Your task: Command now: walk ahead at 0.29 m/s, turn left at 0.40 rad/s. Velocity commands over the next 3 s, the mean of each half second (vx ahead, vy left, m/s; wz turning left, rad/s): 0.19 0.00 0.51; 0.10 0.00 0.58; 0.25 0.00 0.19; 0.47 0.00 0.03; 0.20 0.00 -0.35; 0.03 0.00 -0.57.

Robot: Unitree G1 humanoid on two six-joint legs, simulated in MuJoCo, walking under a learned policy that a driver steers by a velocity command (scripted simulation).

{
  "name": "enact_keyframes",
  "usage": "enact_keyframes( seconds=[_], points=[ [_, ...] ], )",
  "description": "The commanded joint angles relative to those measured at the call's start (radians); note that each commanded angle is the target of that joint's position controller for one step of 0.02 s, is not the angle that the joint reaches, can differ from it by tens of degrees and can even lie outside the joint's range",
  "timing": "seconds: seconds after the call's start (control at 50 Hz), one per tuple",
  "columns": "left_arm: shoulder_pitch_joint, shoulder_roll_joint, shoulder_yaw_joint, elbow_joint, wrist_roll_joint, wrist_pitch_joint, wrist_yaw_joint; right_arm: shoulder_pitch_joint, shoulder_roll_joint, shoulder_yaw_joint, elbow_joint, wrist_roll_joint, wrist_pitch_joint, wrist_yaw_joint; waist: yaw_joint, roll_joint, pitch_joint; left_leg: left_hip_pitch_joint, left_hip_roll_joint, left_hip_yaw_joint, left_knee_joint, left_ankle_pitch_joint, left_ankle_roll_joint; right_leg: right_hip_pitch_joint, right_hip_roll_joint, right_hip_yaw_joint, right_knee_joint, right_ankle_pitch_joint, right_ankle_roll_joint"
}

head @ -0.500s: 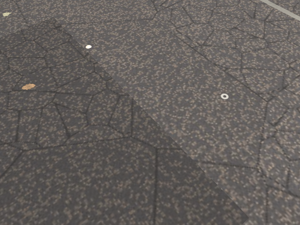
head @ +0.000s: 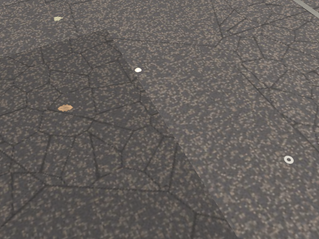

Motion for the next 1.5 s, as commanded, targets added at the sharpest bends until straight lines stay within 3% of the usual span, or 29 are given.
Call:
enact_keyframes(
  seconds=[0.02,0.04,0.06,0.08,0.1,0.14,0.16,0.26,0.3,0.36,0.4,0.54,0.62,0.64,0.66,0.68,0.7,0.74,0.8,0.94,1.04,1.08,1.1,1.12,1.14,1.18,1.22,1.28,1.5],
  points=[
    [0.006,0.173,0.035,-0.034,-0.006,0.007,0.021,0.222,-0.099,-0.034,0.021,-0.010,-0.030,-0.012,-0.115,-0.108,-0.101,0.246,-0.098,0.045,-0.099,-0.002,0.056,-0.038,-0.250,0.020,0.400,1.090,-0.051],
    [-0.009,0.180,0.037,-0.049,-0.017,0.008,0.020,0.321,-0.144,-0.051,0.044,-0.024,-0.041,-0.016,-0.167,-0.073,-0.160,0.421,-0.039,-0.028,-0.171,0.213,0.093,-0.161,-0.212,-0.005,0.631,0.845,-0.018],
    [0.037,0.109,0.025,-0.100,-0.023,0.007,0.015,0.354,-0.260,-0.080,0.032,-0.025,-0.042,-0.024,-0.126,0.123,-0.284,0.705,0.259,-0.341,-0.030,0.863,0.206,-0.451,-0.087,-0.030,1.000,0.039,0.024],
    [0.078,0.114,0.030,-0.119,-0.044,0.015,0.011,0.372,-0.287,-0.088,0.019,0.023,-0.026,-0.020,-0.116,0.152,-0.454,0.864,0.408,-0.629,-0.089,1.121,0.380,-0.636,0.026,0.135,1.225,-0.266,0.046],
    [0.023,0.140,0.034,-0.126,-0.020,0.024,0.008,0.298,-0.261,-0.086,-0.007,0.041,-0.007,-0.023,-0.100,0.015,-0.382,0.749,0.363,-0.522,-0.136,0.956,0.356,-0.674,-0.054,0.203,1.223,-0.165,0.048],
    [-0.092,0.132,0.038,-0.157,0.000,0.030,0.003,0.178,-0.158,-0.059,-0.027,0.037,0.011,-0.034,-0.060,-0.050,-0.144,0.480,0.248,-0.401,-0.234,0.682,0.268,-0.689,-0.105,0.205,1.090,-0.074,0.059],
    [-0.097,0.132,0.041,-0.170,0.015,0.049,0.002,0.171,-0.135,-0.053,-0.028,0.040,0.017,-0.040,-0.039,-0.040,-0.113,0.397,0.203,-0.361,-0.258,0.622,0.235,-0.652,-0.119,0.211,1.022,-0.058,0.068],
    [-0.101,0.110,0.039,-0.200,0.013,0.111,0.003,0.181,-0.198,-0.069,-0.050,0.018,0.018,-0.034,-0.016,0.007,-0.159,0.292,0.130,-0.338,-0.287,0.450,0.178,-0.594,-0.099,0.200,0.887,0.014,0.096],
    [-0.158,0.129,0.044,-0.225,0.014,0.122,0.005,0.191,-0.204,-0.074,-0.061,0.020,0.029,-0.035,-0.034,0.035,-0.154,0.291,0.115,-0.373,-0.307,0.263,0.152,-0.627,-0.103,0.209,0.840,0.042,0.104],
    [-0.246,0.148,0.047,-0.265,0.021,0.126,-0.006,0.211,-0.210,-0.079,-0.073,0.022,0.044,-0.037,-0.066,0.078,-0.137,0.306,0.096,-0.491,-0.397,-0.316,0.143,-0.680,-0.111,0.227,0.748,0.075,0.119],
    [-0.291,0.158,0.048,-0.285,0.019,0.119,-0.011,0.235,-0.218,-0.085,-0.076,0.018,0.047,-0.035,-0.085,0.089,-0.106,0.339,0.110,-0.562,-0.429,-0.441,0.147,-0.713,-0.105,0.232,0.678,0.072,0.124],
    [-0.328,0.148,0.032,-0.329,-0.005,0.076,-0.003,0.270,-0.235,-0.098,-0.081,0.004,0.046,-0.032,-0.096,0.083,-0.072,0.350,0.079,-0.605,-0.344,-0.279,0.158,-0.595,-0.035,0.237,0.471,-0.043,0.081],
    [-0.184,0.156,0.026,-0.319,-0.025,0.061,0.020,0.187,-0.229,-0.100,-0.116,0.014,0.061,-0.024,0.000,0.085,-0.089,0.231,0.017,-0.618,-0.239,-0.133,0.083,-0.300,0.004,0.220,0.142,0.049,0.042],
    [-0.152,0.202,0.037,-0.313,-0.015,0.055,0.030,0.181,-0.194,-0.090,-0.130,0.025,0.060,-0.028,0.004,0.032,-0.091,0.133,-0.035,-0.576,-0.172,-0.240,0.025,-0.177,-0.084,0.286,0.035,0.082,0.026],
    [-0.153,0.283,0.049,-0.332,0.001,0.059,0.040,0.245,-0.105,-0.069,-0.142,0.034,0.056,-0.031,-0.037,-0.178,-0.129,0.029,-0.145,-0.388,0.078,-0.455,-0.039,-0.074,-0.344,0.526,-0.057,-0.028,-0.026],
    [-0.230,0.351,0.062,-0.361,0.015,0.070,0.037,0.235,-0.166,-0.081,-0.149,0.015,0.055,-0.038,-0.048,-0.233,-0.058,-0.115,-0.225,-0.216,0.240,-0.524,-0.056,-0.176,-0.482,0.726,-0.090,0.055,-0.132],
    [-0.229,0.290,0.054,-0.358,0.008,0.074,0.032,0.220,-0.230,-0.094,-0.146,-0.011,0.055,-0.035,-0.065,-0.140,-0.035,-0.083,-0.117,-0.216,0.363,-0.474,-0.069,-0.219,-0.472,0.652,-0.038,0.220,-0.173],
    [-0.278,0.201,0.028,-0.372,-0.007,0.073,0.019,0.259,-0.216,-0.097,-0.112,-0.004,0.070,-0.021,-0.095,-0.103,-0.030,-0.037,-0.104,-0.199,0.466,-0.380,-0.098,-0.236,-0.333,0.419,0.012,0.443,-0.128],
    [-0.232,0.202,0.028,-0.371,0.000,0.074,0.016,0.248,-0.198,-0.088,-0.119,0.007,0.092,0.003,-0.076,-0.160,-0.070,-0.050,-0.093,-0.146,0.552,-0.335,-0.134,-0.178,-0.281,0.263,0.074,0.758,-0.117],
    [-0.150,0.245,0.051,-0.350,0.001,0.088,0.005,0.095,-0.159,-0.056,-0.198,0.016,0.114,0.029,-0.013,-0.184,-0.074,-0.023,-0.039,-0.083,0.313,-0.313,-0.141,-0.096,-0.322,0.185,0.108,0.762,-0.140],
    [-0.144,0.276,0.061,-0.330,-0.003,0.094,-0.016,0.090,-0.153,-0.043,-0.217,0.024,0.107,0.014,-0.010,-0.218,-0.088,0.182,-0.071,-0.028,0.064,-0.335,-0.082,-0.153,-0.326,0.173,0.189,0.779,-0.128],
    [-0.157,0.274,0.059,-0.323,-0.015,0.102,-0.018,0.151,-0.149,-0.038,-0.198,0.008,0.089,0.001,-0.059,-0.166,-0.120,0.350,-0.085,-0.027,-0.189,-0.167,-0.050,-0.217,-0.304,0.149,0.285,0.599,-0.078],
    [-0.126,0.234,0.047,-0.322,-0.009,0.101,-0.020,0.192,-0.186,-0.043,-0.187,-0.007,0.073,-0.008,-0.076,-0.050,-0.171,0.524,-0.001,-0.154,-0.279,-0.111,-0.025,-0.331,-0.270,0.110,0.395,0.379,-0.029],
    [-0.117,0.108,0.008,-0.384,0.003,0.103,-0.033,0.240,-0.297,-0.061,-0.203,-0.012,0.059,-0.016,-0.068,0.238,-0.239,0.725,0.316,-0.557,-0.316,-0.063,0.072,-0.599,-0.145,0.012,0.647,-0.205,0.038],
    [-0.169,0.199,0.029,-0.384,0.018,0.120,-0.027,0.332,-0.343,-0.082,-0.164,0.024,0.061,-0.020,-0.144,0.211,-0.208,0.627,0.387,-0.656,-0.344,-0.098,0.211,-0.680,-0.080,0.111,0.757,-0.323,0.034],
    [-0.223,0.223,0.040,-0.373,0.007,0.117,-0.047,0.259,-0.220,-0.041,-0.146,0.017,0.057,-0.021,-0.103,0.104,-0.015,0.503,0.272,-0.518,-0.420,-0.377,0.172,-0.726,-0.133,0.174,0.763,-0.156,0.022],
    [-0.183,0.228,0.046,-0.336,0.016,0.101,-0.066,0.195,-0.187,-0.026,-0.149,0.015,0.044,-0.032,-0.062,0.128,0.026,0.472,0.179,-0.419,-0.474,-0.340,0.110,-0.692,-0.142,0.163,0.713,-0.010,0.029],
    [-0.146,0.204,0.045,-0.299,0.019,0.094,-0.076,0.227,-0.197,-0.028,-0.125,0.018,0.008,-0.025,-0.046,0.068,-0.026,0.500,0.158,-0.344,-0.473,-0.191,0.115,-0.668,-0.132,0.149,0.712,0.082,0.043],
    [-0.366,0.160,0.032,-0.371,0.008,0.073,-0.076,0.350,-0.224,-0.041,-0.036,0.013,-0.027,-0.023,-0.105,0.060,0.052,0.488,0.200,-0.308,-0.490,-0.205,0.143,-0.682,-0.132,0.136,0.395,0.171,0.055]
  ],
)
